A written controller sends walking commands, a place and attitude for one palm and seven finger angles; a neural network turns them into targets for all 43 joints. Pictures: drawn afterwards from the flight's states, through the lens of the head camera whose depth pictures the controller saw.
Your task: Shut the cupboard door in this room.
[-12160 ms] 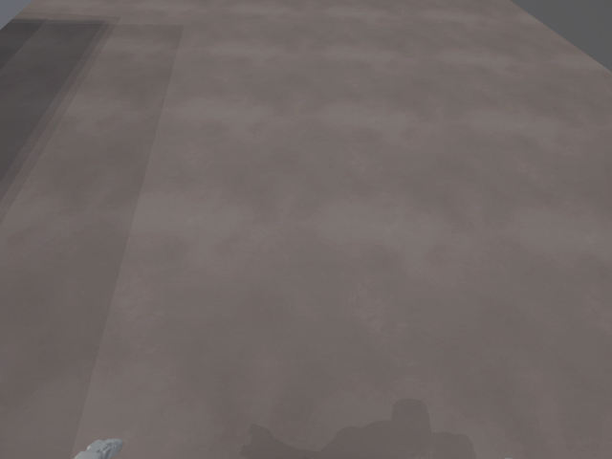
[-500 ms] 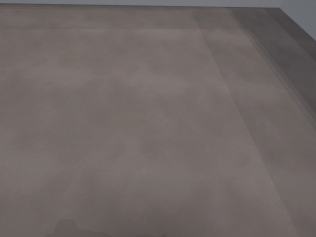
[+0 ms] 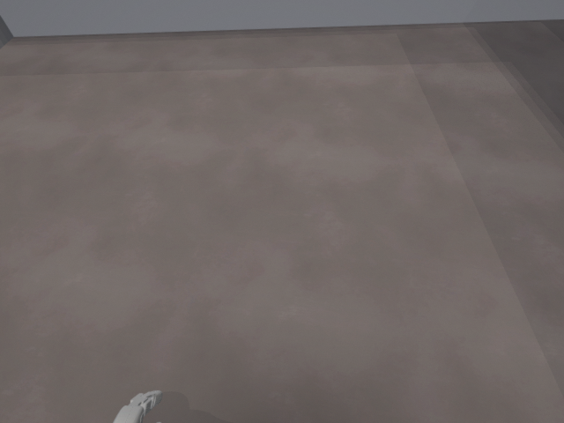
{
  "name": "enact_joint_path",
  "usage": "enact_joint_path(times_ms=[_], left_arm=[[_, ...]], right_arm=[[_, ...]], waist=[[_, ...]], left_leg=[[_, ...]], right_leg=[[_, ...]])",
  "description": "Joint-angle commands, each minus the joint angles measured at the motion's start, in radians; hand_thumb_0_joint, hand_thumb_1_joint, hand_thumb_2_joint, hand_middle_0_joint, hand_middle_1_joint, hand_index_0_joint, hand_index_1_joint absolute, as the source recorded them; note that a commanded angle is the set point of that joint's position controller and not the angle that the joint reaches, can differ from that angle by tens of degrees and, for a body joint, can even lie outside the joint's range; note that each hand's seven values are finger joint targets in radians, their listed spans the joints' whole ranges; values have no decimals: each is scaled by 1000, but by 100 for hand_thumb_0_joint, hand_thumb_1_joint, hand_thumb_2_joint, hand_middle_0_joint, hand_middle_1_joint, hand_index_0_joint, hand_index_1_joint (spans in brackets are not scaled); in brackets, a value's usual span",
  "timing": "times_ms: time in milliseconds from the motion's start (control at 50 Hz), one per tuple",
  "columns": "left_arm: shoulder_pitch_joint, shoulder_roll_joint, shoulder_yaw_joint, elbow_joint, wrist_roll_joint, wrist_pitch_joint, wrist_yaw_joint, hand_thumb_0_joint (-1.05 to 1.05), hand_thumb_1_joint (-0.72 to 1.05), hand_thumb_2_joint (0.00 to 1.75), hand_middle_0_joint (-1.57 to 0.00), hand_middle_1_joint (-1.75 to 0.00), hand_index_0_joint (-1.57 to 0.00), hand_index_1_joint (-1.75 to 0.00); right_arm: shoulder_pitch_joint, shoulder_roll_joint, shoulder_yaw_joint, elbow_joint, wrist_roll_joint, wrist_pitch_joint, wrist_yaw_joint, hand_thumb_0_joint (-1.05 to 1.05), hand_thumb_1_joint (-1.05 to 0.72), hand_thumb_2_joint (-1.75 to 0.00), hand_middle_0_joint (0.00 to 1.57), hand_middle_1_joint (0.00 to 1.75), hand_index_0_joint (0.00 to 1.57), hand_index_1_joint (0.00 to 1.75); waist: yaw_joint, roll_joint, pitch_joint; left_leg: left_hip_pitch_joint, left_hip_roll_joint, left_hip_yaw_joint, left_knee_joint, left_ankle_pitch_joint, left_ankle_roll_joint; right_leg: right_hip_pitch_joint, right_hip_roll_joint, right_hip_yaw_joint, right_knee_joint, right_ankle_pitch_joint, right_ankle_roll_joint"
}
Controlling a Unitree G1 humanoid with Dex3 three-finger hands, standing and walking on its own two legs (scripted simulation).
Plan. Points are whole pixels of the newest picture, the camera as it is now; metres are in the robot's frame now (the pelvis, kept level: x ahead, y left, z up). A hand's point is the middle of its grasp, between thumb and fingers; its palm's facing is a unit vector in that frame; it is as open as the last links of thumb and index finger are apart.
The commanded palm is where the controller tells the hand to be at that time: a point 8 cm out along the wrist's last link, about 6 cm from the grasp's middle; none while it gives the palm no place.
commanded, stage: turn or walk to find it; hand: left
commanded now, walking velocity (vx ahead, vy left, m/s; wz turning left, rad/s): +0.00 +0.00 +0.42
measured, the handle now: out of the picture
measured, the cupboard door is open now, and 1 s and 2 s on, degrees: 82 82 82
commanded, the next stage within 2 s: none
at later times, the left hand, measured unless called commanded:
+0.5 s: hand out of the picture -0.08 +0.25 -0.19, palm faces +0.29 -0.93 -0.23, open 7.4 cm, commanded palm none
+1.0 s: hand out of the picture -0.03 +0.23 -0.14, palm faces +0.41 -0.87 -0.26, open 7.4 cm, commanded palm none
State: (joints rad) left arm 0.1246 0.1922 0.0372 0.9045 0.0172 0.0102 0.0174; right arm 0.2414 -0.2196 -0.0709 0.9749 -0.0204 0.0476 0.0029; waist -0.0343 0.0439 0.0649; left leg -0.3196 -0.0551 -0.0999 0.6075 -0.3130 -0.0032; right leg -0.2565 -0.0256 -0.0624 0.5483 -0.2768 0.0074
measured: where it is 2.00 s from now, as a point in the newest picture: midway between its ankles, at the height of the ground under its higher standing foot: outside the picture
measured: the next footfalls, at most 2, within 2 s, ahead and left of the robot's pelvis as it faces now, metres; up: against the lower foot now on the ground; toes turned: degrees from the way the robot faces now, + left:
left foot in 0.42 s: -0.03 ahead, +0.14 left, +0.00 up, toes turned +17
right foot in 0.98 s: +0.02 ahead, -0.08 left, +0.00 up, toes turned +23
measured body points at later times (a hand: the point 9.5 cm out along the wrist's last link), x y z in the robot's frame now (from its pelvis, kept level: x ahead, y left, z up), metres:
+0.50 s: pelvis -0.04 +0.04 +0.00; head -0.02 +0.07 +0.44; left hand -0.09 +0.29 -0.17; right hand +0.11 -0.19 -0.13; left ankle -0.06 +0.13 -0.73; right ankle -0.01 -0.11 -0.70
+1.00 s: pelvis -0.06 +0.00 +0.00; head -0.03 +0.00 +0.45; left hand -0.05 +0.27 -0.12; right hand +0.06 -0.21 -0.16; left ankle -0.06 +0.13 -0.73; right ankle -0.02 -0.10 -0.73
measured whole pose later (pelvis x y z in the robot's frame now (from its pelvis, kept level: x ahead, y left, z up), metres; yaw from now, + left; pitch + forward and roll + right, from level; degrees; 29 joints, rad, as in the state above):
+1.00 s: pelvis -0.06 +0.00 +0.00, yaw +25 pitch +0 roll +0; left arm 0.12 0.19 0.04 0.91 0.01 0.02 0.02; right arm 0.26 -0.21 -0.07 0.98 -0.02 0.05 0.00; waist -0.04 0.04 0.05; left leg -0.34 -0.08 -0.11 0.54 -0.21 0.01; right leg -0.24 -0.02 -0.04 0.52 -0.30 0.03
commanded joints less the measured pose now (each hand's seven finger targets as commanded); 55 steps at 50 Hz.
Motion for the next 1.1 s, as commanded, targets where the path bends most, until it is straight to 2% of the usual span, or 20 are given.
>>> enact_joint_path(times_ms=[0, 20, 60, 300, 360, 380, 400, 420, 460, 500, 540, 760, 860, 920, 940, 960, 980, 1000, 1020, 1080], left_arm=[[72, 230, 57, -54, -2, -15, 21, 0, 90, 90, -20, -30, -20, -30], [20, 198, 50, -66, -4, -10, 22, 0, 90, 90, -20, -30, -20, -30], [-2, 154, 34, -73, -1, -19, 17, 0, 90, 90, -20, -30, -20, -30], [168, 231, 59, 14, 15, -12, 13, 0, 90, 90, -20, -30, -20, -30], [129, 231, 64, 22, 6, -4, 12, 0, 90, 90, -20, -30, -20, -30], [129, 208, 59, 16, -2, 4, 9, 0, 90, 90, -20, -30, -20, -30], [149, 148, 50, -12, -10, 12, 3, 0, 90, 90, -20, -30, -20, -30], [85, 118, 29, -42, 0, 18, 1, 0, 90, 90, -20, -30, -20, -30], [14, 138, 39, -25, -1, 37, 8, 0, 90, 90, -20, -30, -20, -30], [60, 137, 43, 12, 1, 31, -5, 0, 90, 90, -20, -30, -20, -30], [94, 138, 42, 30, 2, 27, -8, 0, 90, 90, -20, -30, -20, -30], [3, 118, 35, -31, -3, 22, 3, 0, 90, 90, -20, -30, -20, -30], [27, 103, 30, -37, -11, 16, 6, 0, 90, 90, -20, -30, -20, -30], [108, 119, 34, -21, -13, 3, 12, 0, 90, 90, -20, -30, -20, -30], [144, 148, 41, -16, -10, -7, 16, 0, 90, 90, -20, -30, -20, -30], [157, 225, 55, -15, 5, -16, 23, 0, 90, 90, -20, -30, -20, -30], [129, 262, 57, -38, 6, -10, 21, 0, 90, 90, -20, -30, -20, -30], [93, 237, 65, -51, -2, -16, 24, 0, 90, 90, -20, -30, -20, -30], [50, 208, 58, -58, -3, -11, 26, 0, 90, 90, -20, -30, -20, -30], [4, 148, 38, -62, -3, -23, 19, 0, 90, 90, -20, -30, -20, -30]], right_arm=[[-30, -114, -41, -85, -3, 5, 0, 0, -90, -90, 20, 30, 20, 30], [-9, -111, -40, -71, -3, 10, 6, 0, -90, -90, 20, 30, 20, 30], [31, -90, -34, -42, -5, 14, 15, 0, -90, -90, 20, 30, 20, 30], [-95, -63, -1, -62, 13, -7, 9, 0, -90, -90, 20, 30, 20, 30], [-16, -77, 0, -44, 12, -22, 5, 0, -90, -90, 20, 30, 20, 30], [17, -115, -8, -38, 10, -31, 7, 0, -90, -90, 20, 30, 20, 30], [29, -216, -30, -47, 1, -40, 4, 0, -90, -90, 20, 30, 20, 30], [65, -274, -39, -46, 4, -30, 2, 0, -90, -90, 20, 30, 20, 30], [19, -225, -30, -38, -2, -31, -21, 0, -90, -90, 20, 30, 20, 30], [-72, -184, -11, -62, -1, -36, -23, 0, -90, -90, 20, 30, 20, 30], [-77, -179, -12, -71, 4, -43, -22, 0, -90, -90, 20, 30, 20, 30], [9, -176, -29, -63, -3, -35, -18, 0, -90, -90, 20, 30, 20, 30], [-3, -180, -34, -70, -9, -26, -15, 0, -90, -90, 20, 30, 20, 30], [-21, -167, -38, -77, 0, -25, -11, 0, -90, -90, 20, 30, 20, 30], [-17, -135, -34, -80, 7, -26, -7, 0, -90, -90, 20, 30, 20, 30], [-5, -79, -25, -96, 15, -27, 0, 0, -90, -90, 20, 30, 20, 30], [-25, -81, -29, -115, 6, -23, -1, 0, -90, -90, 20, 30, 20, 30], [-23, -112, -38, -101, -7, -4, -3, 0, -90, -90, 20, 30, 20, 30], [-20, -113, -42, -88, -5, 4, 0, 0, -90, -90, 20, 30, 20, 30], [42, -83, -34, -37, -5, 12, 11, 0, -90, -90, 20, 30, 20, 30]], waist=[[48, -242, -42], [20, -176, -13], [2, -188, -8], [89, -255, -86], [33, -226, -120], [10, -120, -143], [4, 163, -138], [-24, 239, -110], [-21, 224, -41], [27, 119, -20], [34, 77, -59], [-8, 84, -87], [8, 95, -103], [50, 84, -136], [64, 3, -154], [70, -222, -150], [74, -287, -92], [61, -307, -74], [34, -225, -30], [-2, -164, -11]], left_leg=[[-224, 35, -8, 521, -207, -17], [-226, 58, 2, 576, -151, -19], [-222, 69, 40, 614, -55, -41], [-84, 82, 164, 170, -169, -53], [84, 80, 189, -101, 17, -38], [215, 115, 142, -224, 146, -21], [332, 345, -160, -281, 349, 71], [273, 465, -232, -305, 499, 151], [154, 397, -212, -325, 398, 159], [137, 319, -123, -318, 370, 147], [184, 294, -85, -314, 395, 143], [225, 291, -230, -297, 386, 184], [131, 259, -289, -272, 386, 176], [43, 202, -270, -200, 353, 127], [-50, 155, -229, -137, 250, 81], [-239, 31, -73, 33, -5, 9], [-266, -26, 21, 246, -235, -19], [-254, 19, -20, 394, -239, -17], [-245, 32, -14, 492, -194, -17], [-239, 65, 38, 603, -56, -47]], right_leg=[[38, -402, 337, -320, 36, -161], [1, -361, 260, -312, 15, -141], [20, -276, 114, -276, 127, -103], [186, -340, 39, -161, 442, -155], [125, -317, -29, -50, 392, -86], [28, -279, -75, 59, 293, -32], [-221, -151, -129, 246, -71, 45], [-279, -107, -77, 400, -344, 59], [-295, -103, 36, 538, -273, 55], [-284, -95, 40, 572, -150, 60], [-279, -90, 36, 572, -103, 72], [-250, -52, 57, 386, -161, 78], [-90, -5, 45, 174, -157, 54], [95, -1, 32, -93, 17, 44], [223, -64, 82, -217, 73, 28], [325, -288, 302, -281, 31, -47], [193, -446, 396, -310, 76, -147], [93, -431, 394, -324, 61, -171], [37, -390, 340, -316, 67, -164], [51, -278, 114, -256, 211, -120]])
